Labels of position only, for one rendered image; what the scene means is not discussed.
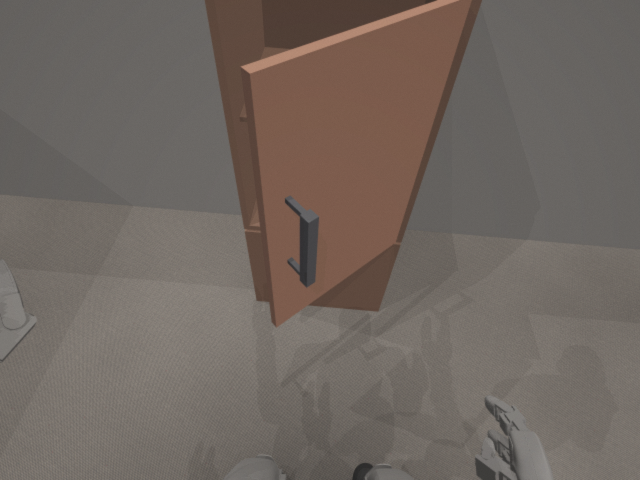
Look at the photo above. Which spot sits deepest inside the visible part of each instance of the robot shin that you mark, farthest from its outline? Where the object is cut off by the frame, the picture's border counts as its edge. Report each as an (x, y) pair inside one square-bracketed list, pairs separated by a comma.
[(378, 466), (265, 457)]

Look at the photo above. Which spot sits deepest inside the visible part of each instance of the handle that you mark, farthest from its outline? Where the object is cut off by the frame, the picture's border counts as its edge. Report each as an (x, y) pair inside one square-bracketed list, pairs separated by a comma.
[(309, 223)]

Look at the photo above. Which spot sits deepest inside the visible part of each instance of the robot left shin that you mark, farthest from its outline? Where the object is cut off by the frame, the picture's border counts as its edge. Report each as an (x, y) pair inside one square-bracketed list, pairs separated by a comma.
[(265, 457)]

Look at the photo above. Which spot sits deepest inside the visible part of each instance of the robot right shin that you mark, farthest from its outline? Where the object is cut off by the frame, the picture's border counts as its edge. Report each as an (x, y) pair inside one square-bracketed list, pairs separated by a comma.
[(378, 466)]

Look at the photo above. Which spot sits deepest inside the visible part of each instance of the robot left hand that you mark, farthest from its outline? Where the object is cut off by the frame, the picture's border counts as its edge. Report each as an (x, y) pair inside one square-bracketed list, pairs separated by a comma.
[(15, 323)]

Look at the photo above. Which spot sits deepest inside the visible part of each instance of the robot right hand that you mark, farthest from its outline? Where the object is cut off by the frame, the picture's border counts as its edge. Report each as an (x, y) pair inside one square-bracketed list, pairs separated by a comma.
[(523, 455)]

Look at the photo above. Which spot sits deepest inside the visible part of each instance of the cupboard door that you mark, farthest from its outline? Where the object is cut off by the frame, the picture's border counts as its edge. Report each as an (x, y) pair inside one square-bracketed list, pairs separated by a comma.
[(341, 125)]

